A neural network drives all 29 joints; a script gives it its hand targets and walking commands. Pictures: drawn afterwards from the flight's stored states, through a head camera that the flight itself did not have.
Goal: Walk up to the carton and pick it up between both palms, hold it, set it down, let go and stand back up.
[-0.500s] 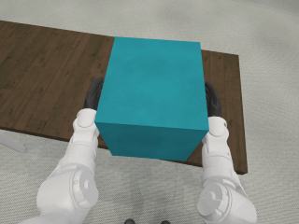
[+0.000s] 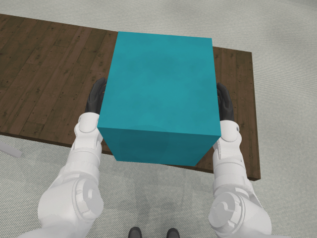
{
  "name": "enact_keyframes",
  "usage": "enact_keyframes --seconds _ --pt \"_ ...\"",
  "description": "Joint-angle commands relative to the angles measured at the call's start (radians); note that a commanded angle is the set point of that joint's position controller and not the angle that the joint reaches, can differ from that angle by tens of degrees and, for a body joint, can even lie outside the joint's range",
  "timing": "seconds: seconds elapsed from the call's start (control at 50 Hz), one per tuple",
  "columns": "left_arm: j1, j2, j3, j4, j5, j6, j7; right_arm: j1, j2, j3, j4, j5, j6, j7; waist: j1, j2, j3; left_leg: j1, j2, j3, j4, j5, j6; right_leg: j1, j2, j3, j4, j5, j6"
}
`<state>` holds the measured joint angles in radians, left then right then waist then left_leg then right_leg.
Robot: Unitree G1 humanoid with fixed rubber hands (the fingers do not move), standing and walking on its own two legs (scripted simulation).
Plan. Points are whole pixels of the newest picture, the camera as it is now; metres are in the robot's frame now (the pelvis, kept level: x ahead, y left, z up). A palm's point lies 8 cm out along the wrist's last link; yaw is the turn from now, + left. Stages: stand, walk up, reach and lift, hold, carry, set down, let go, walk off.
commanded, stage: set down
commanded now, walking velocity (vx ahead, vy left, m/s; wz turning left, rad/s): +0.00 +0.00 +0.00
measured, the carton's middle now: (159, 104) +0.47 -0.03 -0.02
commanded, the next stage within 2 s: none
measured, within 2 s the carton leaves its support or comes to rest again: neither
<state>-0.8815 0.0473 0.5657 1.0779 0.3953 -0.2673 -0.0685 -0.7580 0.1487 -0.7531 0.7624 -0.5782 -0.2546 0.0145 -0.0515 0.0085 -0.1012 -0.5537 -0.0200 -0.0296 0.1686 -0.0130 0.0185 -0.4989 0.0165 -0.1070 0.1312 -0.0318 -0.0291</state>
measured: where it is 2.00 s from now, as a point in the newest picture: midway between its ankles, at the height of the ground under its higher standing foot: outside the picture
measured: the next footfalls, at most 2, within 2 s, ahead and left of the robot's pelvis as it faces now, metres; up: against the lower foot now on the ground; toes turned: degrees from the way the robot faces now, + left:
none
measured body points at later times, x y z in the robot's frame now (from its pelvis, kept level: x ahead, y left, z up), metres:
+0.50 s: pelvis +0.00 +0.02 -0.02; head +0.13 +0.03 +0.41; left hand +0.50 +0.16 +0.00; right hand +0.44 -0.21 +0.01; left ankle +0.01 +0.11 -0.75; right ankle -0.01 -0.10 -0.75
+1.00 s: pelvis -0.02 +0.00 -0.02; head +0.08 +0.01 +0.42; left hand +0.49 +0.19 +0.08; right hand +0.45 -0.24 +0.09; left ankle +0.01 +0.10 -0.75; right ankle -0.01 -0.10 -0.75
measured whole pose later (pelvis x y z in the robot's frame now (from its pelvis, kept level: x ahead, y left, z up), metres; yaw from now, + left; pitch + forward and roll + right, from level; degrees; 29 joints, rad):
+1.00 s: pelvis -0.02 +0.00 -0.02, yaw -5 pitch +28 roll -1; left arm -1.11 0.38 -0.08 1.39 -0.38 -0.22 -0.01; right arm -1.05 -0.33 0.07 1.25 0.39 -0.11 -0.03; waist -0.02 -0.02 -0.32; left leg -0.82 0.02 0.05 0.45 -0.13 0.03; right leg -0.78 0.05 -0.03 0.38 -0.10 -0.02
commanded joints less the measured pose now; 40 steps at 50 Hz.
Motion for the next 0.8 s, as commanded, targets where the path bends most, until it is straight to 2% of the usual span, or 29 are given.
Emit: enact_keyframes --seconds 0.0,0.06,0.1,0.12,0.16,0.2,0.22,0.24,0.28,0.32,0.4,0.46,0.5,0.52,0.54,0.56,0.58,0.6,0.64,0.7,0.72,0.76,0.78 --pt "-0.391 -0.205 -0.145 -0.033 0.002 -0.03 -0.014 -0.401 0.209 0.224 0.01 -0.007 -0.004 0.044 0.005 0.022 -0.609 0.185 0.046 -0.031 0.033 0.099 0.007 0.357 -0.037 0.044 0.119 0.349 0.047" --pt "-0.413 0.009 -0.157 -0.037 -0.081 -0.061 0.037 -0.423 0.001 0.224 0.013 0.075 -0.018 -0.001 0.009 0.005 -0.718 0.176 0.048 -0.014 0.053 0.13 0.011 0.309 -0.032 0.066 0.149 0.384 0.047" --pt "-0.449 0.152 -0.211 -0.025 -0.169 -0.084 0.075 -0.445 -0.123 0.265 0.065 0.188 -0.011 -0.041 0.011 0.03 -0.77 0.113 0.045 0.001 0.071 0.134 0.017 0.31 -0.034 0.102 0.18 0.423 0.034" --pt "-0.468 0.206 -0.24 -0.004 -0.226 -0.093 0.091 -0.462 -0.174 0.304 0.08 0.26 -0.014 -0.064 0.022 0.032 -0.834 0.068 0.046 0.012 0.083 0.15 0.024 0.322 -0.039 0.117 0.207 0.464 0.034" --pt "-0.516 0.23 -0.283 0.031 -0.304 -0.11 0.108 -0.506 -0.19 0.38 0.129 0.377 -0.025 -0.085 0.025 0.042 -0.924 -0.011 0.048 0.021 0.112 0.181 0.039 0.363 -0.039 0.142 0.26 0.554 0.028" --pt "-0.543 0.263 -0.302 0.077 -0.356 -0.129 0.11 -0.541 -0.239 0.41 0.162 0.445 -0.046 -0.101 0.019 0.032 -1.019 -0.086 0.045 0.025 0.133 0.197 0.047 0.409 -0.039 0.156 0.307 0.641 0.027" --pt "-0.535 0.28 -0.304 0.102 -0.368 -0.137 0.108 -0.547 -0.248 0.44 0.175 0.47 -0.055 -0.106 0.022 0.023 -1.03 -0.142 0.036 0.031 0.139 0.19 0.056 0.462 -0.044 0.173 0.329 0.69 0.035" --pt "-0.55 0.292 -0.316 0.094 -0.374 -0.144 0.109 -0.537 -0.28 0.445 0.192 0.491 -0.064 -0.113 0.016 0.038 -1.062 -0.141 0.036 0.031 0.142 0.204 0.049 0.476 -0.043 0.169 0.34 0.7 0.038" --pt "-0.549 0.312 -0.326 0.111 -0.382 -0.155 0.116 -0.55 -0.315 0.476 0.235 0.546 -0.085 -0.111 0.019 0.059 -1.072 -0.092 0.031 0.035 0.174 0.295 0.035 0.428 -0.034 0.163 0.354 0.74 0.036" --pt "-0.561 0.325 -0.344 0.15 -0.402 -0.143 0.12 -0.563 -0.374 0.493 0.284 0.578 -0.087 -0.111 0.015 0.071 -1.056 0.037 0.036 0.034 0.216 0.355 0.014 0.311 -0.014 0.142 0.323 0.664 0.034" --pt "-0.566 0.325 -0.407 0.158 -0.446 -0.107 0.132 -0.574 -0.475 0.489 0.355 0.619 -0.083 -0.102 0.004 0.126 -1.035 0.427 0.072 -0.004 0.325 0.511 -0.055 -0.083 0.03 0.109 0.206 0.396 0.005" --pt "-0.572 0.329 -0.462 0.147 -0.501 -0.097 0.138 -0.598 -0.53 0.525 0.373 0.694 -0.083 -0.091 0.015 0.15 -1.022 0.548 0.093 -0.012 0.383 0.6 -0.082 -0.218 0.045 0.106 0.163 0.343 -0.014" --pt "-0.589 0.332 -0.518 0.146 -0.558 -0.097 0.133 -0.619 -0.545 0.57 0.364 0.731 -0.076 -0.077 0.02 0.133 -1.035 0.559 0.095 -0.02 0.393 0.594 -0.092 -0.23 0.046 0.101 0.157 0.305 -0.02" --pt "-0.59 0.35 -0.525 0.143 -0.572 -0.091 0.133 -0.622 -0.57 0.589 0.361 0.751 -0.067 -0.07 0.033 0.127 -1.031 0.566 0.093 -0.02 0.398 0.589 -0.091 -0.24 0.045 0.104 0.162 0.295 -0.017" --pt "-0.6 0.366 -0.534 0.132 -0.598 -0.092 0.13 -0.632 -0.584 0.604 0.335 0.771 -0.063 -0.064 0.033 0.092 -1.06 0.557 0.092 -0.018 0.402 0.589 -0.08 -0.219 0.039 0.105 0.171 0.314 -0.008" --pt "-0.598 0.377 -0.55 0.13 -0.612 -0.093 0.127 -0.647 -0.597 0.634 0.319 0.797 -0.06 -0.055 0.043 0.086 -1.059 0.508 0.09 -0.01 0.395 0.555 -0.076 -0.179 0.039 0.105 0.184 0.317 -0.001" --pt "-0.597 0.386 -0.562 0.114 -0.634 -0.095 0.123 -0.65 -0.609 0.643 0.317 0.814 -0.057 -0.05 0.04 0.094 -1.055 0.507 0.092 -0.018 0.396 0.569 -0.071 -0.177 0.043 0.109 0.2 0.326 0.005" --pt "-0.612 0.388 -0.574 0.114 -0.652 -0.095 0.119 -0.662 -0.611 0.675 0.323 0.845 -0.05 -0.044 0.053 0.085 -1.043 0.487 0.086 -0.006 0.395 0.552 -0.072 -0.169 0.039 0.109 0.194 0.314 0.008" --pt "-0.642 0.415 -0.606 0.144 -0.697 -0.085 0.112 -0.711 -0.616 0.725 0.328 0.881 -0.028 -0.03 0.06 0.034 -1.005 0.438 0.084 -0.005 0.385 0.474 -0.053 -0.152 0.032 0.107 0.215 0.285 0.024" --pt "-0.682 0.437 -0.639 0.137 -0.748 -0.078 0.102 -0.744 -0.633 0.771 0.338 0.93 -0.002 -0.019 0.062 0.02 -0.997 0.364 0.077 0.006 0.369 0.374 -0.036 -0.096 0.021 0.114 0.237 0.252 0.045" --pt "-0.683 0.448 -0.642 0.162 -0.757 -0.074 0.094 -0.762 -0.64 0.778 0.305 0.939 0.0 -0.019 0.052 -0.013 -1.009 0.302 0.072 0.012 0.374 0.35 -0.029 -0.038 0.016 0.117 0.259 0.293 0.052" --pt "-0.702 0.48 -0.643 0.155 -0.774 -0.07 0.085 -0.771 -0.642 0.788 0.307 0.953 0.017 -0.015 0.051 -0.021 -1.004 0.239 0.063 0.007 0.345 0.295 -0.01 0.03 0.012 0.114 0.285 0.307 0.07" --pt "-0.702 0.494 -0.636 0.172 -0.774 -0.06 0.081 -0.772 -0.645 0.803 0.307 0.956 0.028 -0.016 0.052 -0.047 -1.005 0.211 0.062 0.016 0.338 0.255 -0.001 0.067 0.007 0.116 0.287 0.3 0.075"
